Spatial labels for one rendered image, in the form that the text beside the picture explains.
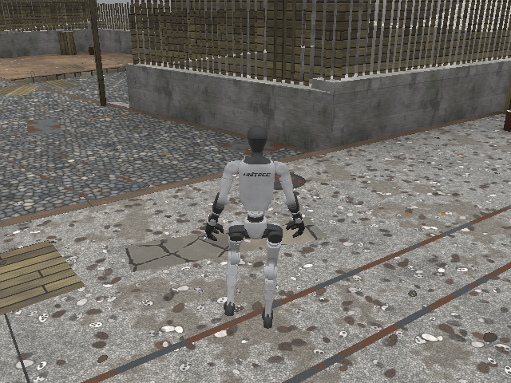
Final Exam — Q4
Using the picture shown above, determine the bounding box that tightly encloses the right robot forearm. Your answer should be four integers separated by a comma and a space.
287, 192, 303, 223

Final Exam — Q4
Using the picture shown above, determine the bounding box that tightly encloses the left robot forearm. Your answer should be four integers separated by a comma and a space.
208, 192, 224, 226

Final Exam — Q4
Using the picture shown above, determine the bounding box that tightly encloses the right robot upper arm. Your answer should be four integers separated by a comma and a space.
273, 161, 296, 205

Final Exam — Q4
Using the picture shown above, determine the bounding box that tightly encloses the robot right foot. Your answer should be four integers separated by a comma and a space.
262, 308, 273, 329

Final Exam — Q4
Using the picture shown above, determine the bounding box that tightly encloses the robot right hand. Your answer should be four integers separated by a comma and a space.
286, 221, 305, 238

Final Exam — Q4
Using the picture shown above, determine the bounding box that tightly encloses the robot left thigh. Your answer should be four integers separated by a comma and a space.
228, 221, 245, 265

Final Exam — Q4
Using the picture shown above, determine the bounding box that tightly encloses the left robot upper arm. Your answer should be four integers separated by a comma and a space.
217, 160, 240, 205

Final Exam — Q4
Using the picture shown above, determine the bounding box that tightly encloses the robot left hand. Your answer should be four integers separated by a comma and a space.
205, 223, 224, 241

